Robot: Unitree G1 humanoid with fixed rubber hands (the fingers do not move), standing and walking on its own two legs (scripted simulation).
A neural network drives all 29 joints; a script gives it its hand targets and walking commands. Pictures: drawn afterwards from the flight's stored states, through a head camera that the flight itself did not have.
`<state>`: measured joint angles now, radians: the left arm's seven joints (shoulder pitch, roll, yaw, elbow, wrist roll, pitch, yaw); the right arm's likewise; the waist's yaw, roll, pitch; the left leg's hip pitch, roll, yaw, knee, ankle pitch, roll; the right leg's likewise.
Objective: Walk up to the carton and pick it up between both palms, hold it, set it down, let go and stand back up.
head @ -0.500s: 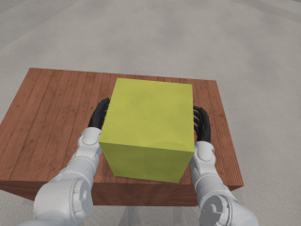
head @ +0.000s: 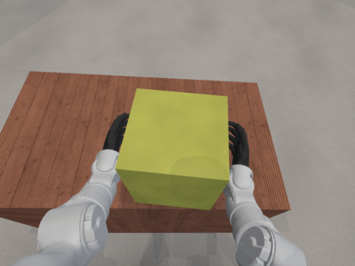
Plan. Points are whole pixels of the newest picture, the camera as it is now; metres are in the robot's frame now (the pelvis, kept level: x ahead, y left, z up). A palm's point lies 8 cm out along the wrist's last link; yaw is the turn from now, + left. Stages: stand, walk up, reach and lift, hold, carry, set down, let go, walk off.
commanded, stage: set down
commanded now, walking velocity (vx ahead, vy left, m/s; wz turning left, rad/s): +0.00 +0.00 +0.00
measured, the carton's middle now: (176, 154) +0.39 +0.00 -0.05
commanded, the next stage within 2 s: none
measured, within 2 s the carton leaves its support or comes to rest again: neither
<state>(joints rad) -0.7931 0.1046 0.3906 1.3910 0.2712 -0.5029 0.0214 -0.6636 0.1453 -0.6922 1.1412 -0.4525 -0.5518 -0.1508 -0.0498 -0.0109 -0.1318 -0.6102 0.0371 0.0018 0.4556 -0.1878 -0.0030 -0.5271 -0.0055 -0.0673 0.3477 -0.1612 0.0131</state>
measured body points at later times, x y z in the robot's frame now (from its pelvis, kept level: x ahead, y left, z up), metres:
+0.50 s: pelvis -0.01 +0.00 -0.01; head +0.11 +0.02 +0.43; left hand +0.42 +0.14 -0.03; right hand +0.38 -0.16 -0.02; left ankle +0.00 +0.11 -0.74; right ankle -0.02 -0.13 -0.74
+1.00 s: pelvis -0.01 +0.00 -0.01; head +0.11 +0.02 +0.42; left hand +0.42 +0.15 -0.03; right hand +0.38 -0.16 -0.02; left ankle +0.00 +0.11 -0.74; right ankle -0.02 -0.13 -0.74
